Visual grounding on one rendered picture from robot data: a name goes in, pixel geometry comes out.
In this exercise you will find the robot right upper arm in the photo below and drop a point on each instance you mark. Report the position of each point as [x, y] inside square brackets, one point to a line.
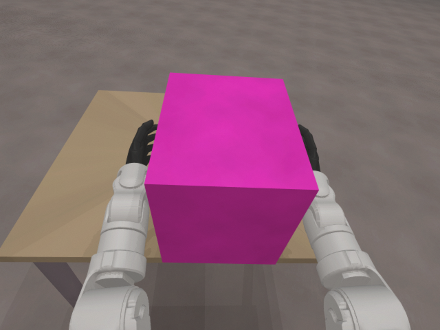
[364, 307]

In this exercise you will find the right robot hand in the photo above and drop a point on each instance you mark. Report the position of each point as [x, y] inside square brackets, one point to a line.
[310, 148]

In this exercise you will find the right robot forearm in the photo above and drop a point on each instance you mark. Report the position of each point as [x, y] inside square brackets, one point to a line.
[341, 262]

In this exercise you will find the left robot hand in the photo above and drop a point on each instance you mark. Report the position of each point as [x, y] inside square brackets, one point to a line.
[138, 152]

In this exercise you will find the robot left upper arm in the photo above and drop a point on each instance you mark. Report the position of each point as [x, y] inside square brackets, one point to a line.
[112, 308]

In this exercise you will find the table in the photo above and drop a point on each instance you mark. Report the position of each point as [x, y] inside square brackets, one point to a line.
[63, 220]

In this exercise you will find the carton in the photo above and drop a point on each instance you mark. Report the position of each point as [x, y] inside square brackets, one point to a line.
[229, 178]

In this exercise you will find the left robot forearm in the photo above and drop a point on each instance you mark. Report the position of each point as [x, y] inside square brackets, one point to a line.
[120, 259]

